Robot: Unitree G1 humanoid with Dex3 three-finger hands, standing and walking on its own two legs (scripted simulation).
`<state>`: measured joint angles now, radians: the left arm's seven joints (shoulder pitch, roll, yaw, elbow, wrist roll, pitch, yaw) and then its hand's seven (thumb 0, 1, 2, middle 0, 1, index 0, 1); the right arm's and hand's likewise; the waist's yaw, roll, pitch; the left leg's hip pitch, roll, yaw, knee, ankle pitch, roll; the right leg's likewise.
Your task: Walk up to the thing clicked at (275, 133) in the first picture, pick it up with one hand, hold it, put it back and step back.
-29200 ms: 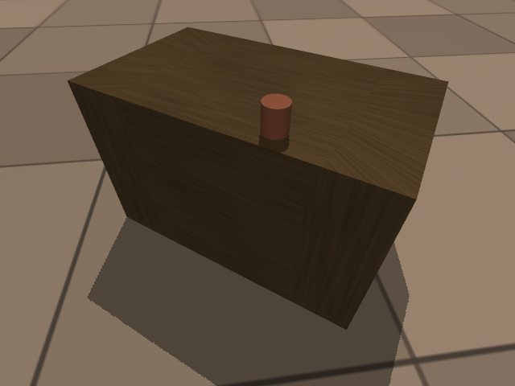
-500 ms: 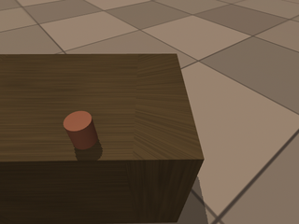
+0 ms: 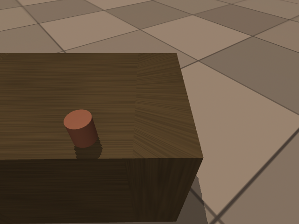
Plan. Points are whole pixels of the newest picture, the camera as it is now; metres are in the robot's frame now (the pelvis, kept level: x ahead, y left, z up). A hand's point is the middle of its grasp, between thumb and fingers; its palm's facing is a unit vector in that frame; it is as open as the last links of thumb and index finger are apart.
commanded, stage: stand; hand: left
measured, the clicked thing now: (81, 128) +0.44 +0.23 +0.01
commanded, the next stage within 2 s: step back in 0.48 s
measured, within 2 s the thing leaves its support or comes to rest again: neither
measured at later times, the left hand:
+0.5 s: hand out of the picture +0.06 +0.25 -0.16, palm faces -0.01 -0.94 -0.35, open 7.4 cm
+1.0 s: hand out of the picture +0.05 +0.31 -0.18, palm faces -0.03 -0.94 -0.35, open 7.4 cm
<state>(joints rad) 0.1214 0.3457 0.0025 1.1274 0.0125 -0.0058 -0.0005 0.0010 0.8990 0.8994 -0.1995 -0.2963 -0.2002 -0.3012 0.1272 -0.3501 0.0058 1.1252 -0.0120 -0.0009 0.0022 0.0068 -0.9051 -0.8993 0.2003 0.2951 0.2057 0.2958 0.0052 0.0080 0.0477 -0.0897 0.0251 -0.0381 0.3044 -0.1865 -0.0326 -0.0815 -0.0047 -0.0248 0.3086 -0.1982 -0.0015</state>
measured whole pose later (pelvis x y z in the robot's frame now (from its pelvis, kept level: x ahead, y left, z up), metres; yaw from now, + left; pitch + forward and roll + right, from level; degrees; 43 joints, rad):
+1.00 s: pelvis -0.08 +0.05 -0.02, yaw +0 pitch +0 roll -1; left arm 0.05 0.40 0.06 0.88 0.00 0.07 0.02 0.00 0.90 0.90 -0.20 -0.30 -0.20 -0.30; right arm 0.17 -0.34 -0.05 0.92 -0.03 0.04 -0.01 0.01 -0.90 -0.90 0.20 0.30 0.21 0.30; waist -0.01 -0.04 0.20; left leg -0.28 0.01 -0.02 0.58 -0.29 0.02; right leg -0.46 0.12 0.15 1.15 -0.52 0.00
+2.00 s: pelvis -0.34 +0.03 -0.03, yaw -5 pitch -3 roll +0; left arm 0.23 0.39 0.08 0.88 0.02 0.05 0.00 0.00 0.90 0.90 -0.20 -0.30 -0.20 -0.30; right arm 0.05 -0.40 -0.05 0.80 -0.03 0.05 0.00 0.01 -0.90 -0.90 0.20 0.30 0.21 0.30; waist 0.04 0.02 0.19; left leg -0.43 0.08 0.01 0.63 -0.15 -0.02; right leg -0.19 0.03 0.06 0.66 -0.43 0.01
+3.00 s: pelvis -0.65 -0.01 -0.02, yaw -1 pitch -2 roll +2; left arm 0.25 0.36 0.07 0.91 0.05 0.01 0.02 0.00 0.90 0.90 -0.20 -0.30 -0.20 -0.30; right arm 0.18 -0.41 -0.06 0.90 -0.02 0.08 0.00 0.01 -0.91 -0.90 0.20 0.30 0.20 0.30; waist 0.04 0.08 0.09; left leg -0.43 -0.07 -0.16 1.07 -0.41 -0.03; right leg -0.28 -0.02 -0.01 0.61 -0.30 -0.03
